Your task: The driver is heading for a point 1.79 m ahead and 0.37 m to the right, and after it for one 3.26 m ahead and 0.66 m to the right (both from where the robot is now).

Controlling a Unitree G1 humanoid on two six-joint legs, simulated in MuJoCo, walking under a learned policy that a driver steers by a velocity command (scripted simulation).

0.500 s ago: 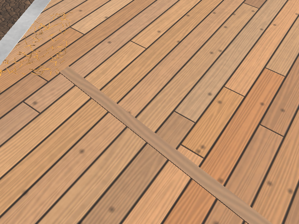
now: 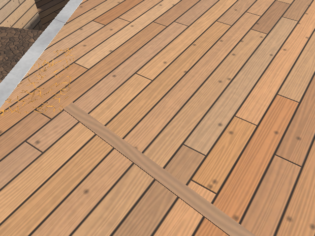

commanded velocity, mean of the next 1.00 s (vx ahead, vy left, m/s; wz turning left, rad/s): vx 0.14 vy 0.00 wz -0.01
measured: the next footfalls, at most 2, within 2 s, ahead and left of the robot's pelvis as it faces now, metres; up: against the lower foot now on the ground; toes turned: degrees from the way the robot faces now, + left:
right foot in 1.20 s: +0.35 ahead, -0.04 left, +0.00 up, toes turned -8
left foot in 1.74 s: +0.34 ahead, +0.14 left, +0.00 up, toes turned -24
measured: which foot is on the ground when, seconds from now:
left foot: down 0.00-1.00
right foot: down 0.00-0.84, up 0.86-1.00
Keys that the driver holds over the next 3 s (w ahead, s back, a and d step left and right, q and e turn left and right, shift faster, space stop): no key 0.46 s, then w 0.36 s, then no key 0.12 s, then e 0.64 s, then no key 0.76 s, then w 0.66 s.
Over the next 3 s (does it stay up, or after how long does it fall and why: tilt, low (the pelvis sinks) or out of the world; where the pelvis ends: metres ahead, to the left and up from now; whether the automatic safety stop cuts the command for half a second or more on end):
stays up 0.46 0.03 -0.01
